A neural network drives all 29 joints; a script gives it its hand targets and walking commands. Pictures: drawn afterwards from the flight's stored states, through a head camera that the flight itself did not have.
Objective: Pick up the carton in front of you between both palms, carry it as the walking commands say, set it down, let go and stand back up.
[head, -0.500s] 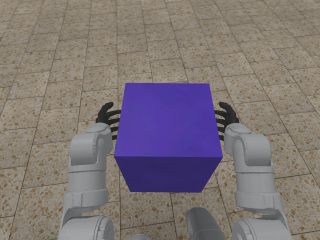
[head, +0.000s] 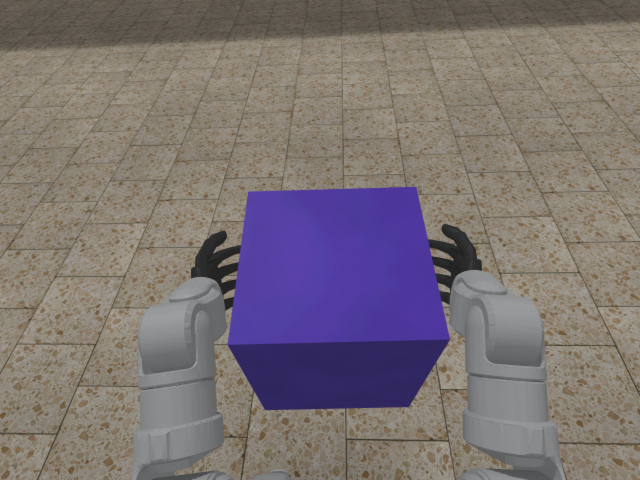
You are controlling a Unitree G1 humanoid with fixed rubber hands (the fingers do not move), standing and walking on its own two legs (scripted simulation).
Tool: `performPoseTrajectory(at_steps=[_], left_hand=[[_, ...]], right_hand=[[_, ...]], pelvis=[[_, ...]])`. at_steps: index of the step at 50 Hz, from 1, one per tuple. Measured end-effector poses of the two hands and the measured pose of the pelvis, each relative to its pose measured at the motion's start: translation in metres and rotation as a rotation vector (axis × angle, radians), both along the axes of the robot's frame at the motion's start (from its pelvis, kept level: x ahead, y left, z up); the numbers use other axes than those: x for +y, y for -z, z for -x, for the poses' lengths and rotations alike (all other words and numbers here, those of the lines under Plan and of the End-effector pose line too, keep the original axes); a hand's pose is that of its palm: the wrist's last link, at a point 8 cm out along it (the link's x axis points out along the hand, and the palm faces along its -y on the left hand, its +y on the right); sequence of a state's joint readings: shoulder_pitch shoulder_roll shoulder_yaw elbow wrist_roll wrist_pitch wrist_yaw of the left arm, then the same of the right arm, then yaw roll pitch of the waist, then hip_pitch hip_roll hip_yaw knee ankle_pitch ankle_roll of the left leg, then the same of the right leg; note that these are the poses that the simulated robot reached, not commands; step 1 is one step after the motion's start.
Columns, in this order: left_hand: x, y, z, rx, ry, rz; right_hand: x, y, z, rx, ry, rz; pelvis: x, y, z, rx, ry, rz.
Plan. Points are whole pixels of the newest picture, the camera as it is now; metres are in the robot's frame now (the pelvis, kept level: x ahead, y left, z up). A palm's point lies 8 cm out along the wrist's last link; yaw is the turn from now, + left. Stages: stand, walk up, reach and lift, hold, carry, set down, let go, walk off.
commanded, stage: carry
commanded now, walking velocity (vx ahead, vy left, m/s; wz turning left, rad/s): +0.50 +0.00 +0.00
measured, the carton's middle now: (334, 307) +0.34 +0.03 +0.02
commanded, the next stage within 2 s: none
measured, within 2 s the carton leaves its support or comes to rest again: neither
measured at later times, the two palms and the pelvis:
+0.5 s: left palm (252, 172) +0.54 +0.16 +0.08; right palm (444, 177) +0.52 -0.14 +0.08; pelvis +0.28 +0.03 +0.00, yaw -3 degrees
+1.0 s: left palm (289, 73) +0.84 +0.13 +0.09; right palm (436, 71) +0.84 -0.16 +0.09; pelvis +0.58 -0.01 -0.01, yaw -1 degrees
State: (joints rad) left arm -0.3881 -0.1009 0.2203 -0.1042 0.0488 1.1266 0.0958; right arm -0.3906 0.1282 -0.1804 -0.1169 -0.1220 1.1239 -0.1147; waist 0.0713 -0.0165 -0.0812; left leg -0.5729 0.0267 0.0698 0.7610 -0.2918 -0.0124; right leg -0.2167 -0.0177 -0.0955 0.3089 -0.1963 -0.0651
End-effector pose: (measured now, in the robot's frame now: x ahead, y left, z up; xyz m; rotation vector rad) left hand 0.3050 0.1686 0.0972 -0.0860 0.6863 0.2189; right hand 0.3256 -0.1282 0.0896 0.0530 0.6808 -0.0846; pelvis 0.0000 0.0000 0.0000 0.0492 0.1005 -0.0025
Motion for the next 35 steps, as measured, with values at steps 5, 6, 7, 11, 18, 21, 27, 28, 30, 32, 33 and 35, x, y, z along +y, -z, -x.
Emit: performPoseTrajectory(at_steps=[5,6,7,11,18,21,27,28,30,32,33,35], left_hand=[[-0.001,-0.001,-0.046,-0.026,0.045,0.016],[-0.001,0.002,-0.056,-0.027,0.055,0.019],[0.0,0.006,-0.067,-0.027,0.065,0.02],[0.005,0.03,-0.109,0.0,0.124,0.013],[0.0,0.038,-0.163,0.106,0.185,-0.002],[-0.002,0.029,-0.193,0.081,0.182,-0.004],[-0.012,0.013,-0.262,0.002,0.147,-0.011],[-0.015,0.012,-0.276,-0.009,0.142,-0.014],[-0.024,0.012,-0.304,-0.026,0.133,-0.022],[-0.034,0.016,-0.333,-0.036,0.125,-0.035],[-0.037,0.018,-0.346,-0.025,0.122,-0.041],[-0.041,0.024,-0.367,0.022,0.109,-0.041]], right_hand=[[-0.002,-0.002,-0.031,-0.025,0.058,-0.004],[-0.001,0.0,-0.039,-0.026,0.066,0.003],[-0.001,0.002,-0.047,-0.026,0.073,0.009],[0.004,0.018,-0.079,0.001,0.1,0.045],[0.0,0.027,-0.116,0.108,0.149,0.047],[-0.001,0.018,-0.147,0.083,0.146,0.046],[-0.013,0.004,-0.227,0.003,0.117,0.039],[-0.016,0.004,-0.241,-0.007,0.112,0.036],[-0.025,0.006,-0.272,-0.024,0.105,0.026],[-0.034,0.013,-0.304,-0.036,0.099,0.013],[-0.038,0.018,-0.318,-0.024,0.094,0.009],[-0.042,0.023,-0.343,0.022,0.077,0.012]], pelvis=[[0.014,0.005,-0.067,-0.016,0.004,0.018],[0.017,0.008,-0.08,-0.021,0.006,0.024],[0.021,0.012,-0.094,-0.026,0.009,0.028],[0.035,0.026,-0.144,-0.04,0.042,0.022],[0.043,0.008,-0.205,-0.035,0.055,0.052],[0.041,0.003,-0.236,-0.031,0.053,0.058],[0.023,0.007,-0.308,-0.036,0.05,0.05],[0.018,0.01,-0.322,-0.038,0.049,0.047],[0.008,0.017,-0.351,-0.044,0.042,0.042],[-0.002,0.027,-0.379,-0.05,0.028,0.053],[-0.006,0.028,-0.39,-0.048,0.019,0.062],[-0.013,0.024,-0.409,-0.041,0.005,0.054]])
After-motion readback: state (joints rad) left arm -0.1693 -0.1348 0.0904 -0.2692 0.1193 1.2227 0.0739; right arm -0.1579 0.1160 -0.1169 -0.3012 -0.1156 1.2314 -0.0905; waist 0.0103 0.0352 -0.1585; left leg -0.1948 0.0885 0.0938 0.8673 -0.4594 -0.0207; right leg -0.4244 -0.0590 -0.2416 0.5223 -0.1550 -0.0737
